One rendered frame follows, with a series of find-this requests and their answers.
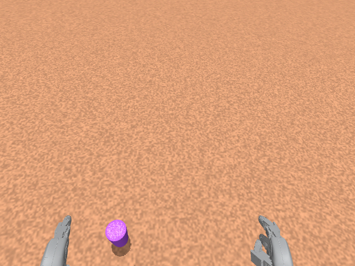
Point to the cup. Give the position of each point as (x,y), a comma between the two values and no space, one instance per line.
(116,232)

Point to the left robot hand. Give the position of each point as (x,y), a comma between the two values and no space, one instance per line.
(56,251)

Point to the right robot hand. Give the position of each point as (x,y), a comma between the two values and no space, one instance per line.
(278,252)

